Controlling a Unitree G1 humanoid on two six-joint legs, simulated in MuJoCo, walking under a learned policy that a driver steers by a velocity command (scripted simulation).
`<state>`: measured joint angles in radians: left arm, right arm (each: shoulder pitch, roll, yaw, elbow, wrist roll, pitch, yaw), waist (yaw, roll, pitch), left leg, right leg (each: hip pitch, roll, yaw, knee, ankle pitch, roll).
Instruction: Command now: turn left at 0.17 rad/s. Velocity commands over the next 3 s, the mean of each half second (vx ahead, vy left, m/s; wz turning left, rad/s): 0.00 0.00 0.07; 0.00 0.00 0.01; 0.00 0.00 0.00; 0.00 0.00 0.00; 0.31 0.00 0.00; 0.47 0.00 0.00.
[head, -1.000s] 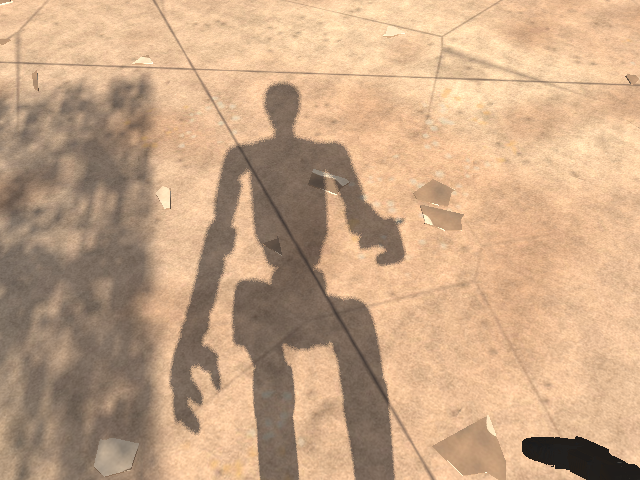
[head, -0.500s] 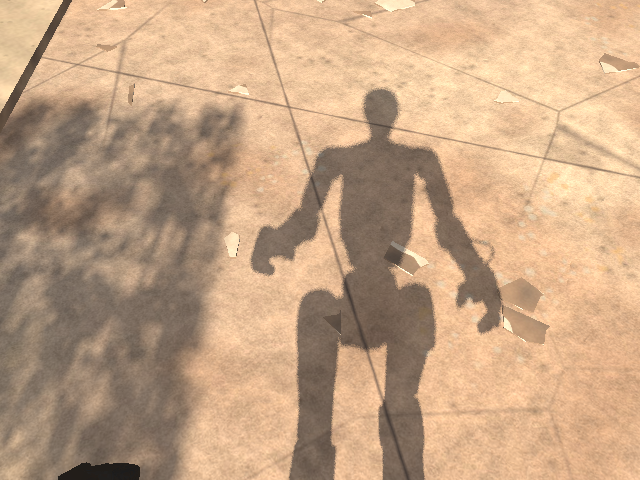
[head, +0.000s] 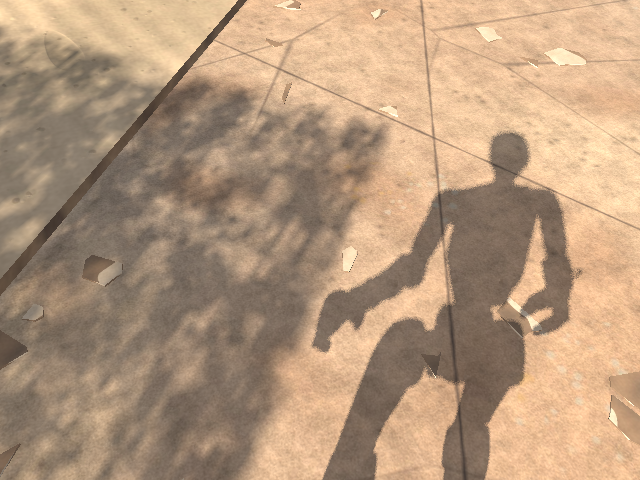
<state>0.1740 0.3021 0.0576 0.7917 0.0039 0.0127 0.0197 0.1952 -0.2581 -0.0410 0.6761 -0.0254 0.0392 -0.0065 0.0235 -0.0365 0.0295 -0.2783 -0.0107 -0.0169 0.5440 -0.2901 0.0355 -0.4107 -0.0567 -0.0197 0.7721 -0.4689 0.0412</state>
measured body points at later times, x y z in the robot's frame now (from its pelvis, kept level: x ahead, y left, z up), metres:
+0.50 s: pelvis +0.00 +0.00 +0.00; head +0.01 +0.00 +0.45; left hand +0.09 +0.27 -0.13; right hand +0.12 -0.26 -0.12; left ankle +0.00 +0.10 -0.74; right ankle -0.01 -0.14 -0.74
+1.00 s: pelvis +0.00 +0.00 +0.00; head +0.00 +0.00 +0.45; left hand +0.03 +0.25 -0.15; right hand +0.06 -0.26 -0.14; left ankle +0.00 +0.10 -0.74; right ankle -0.01 -0.14 -0.74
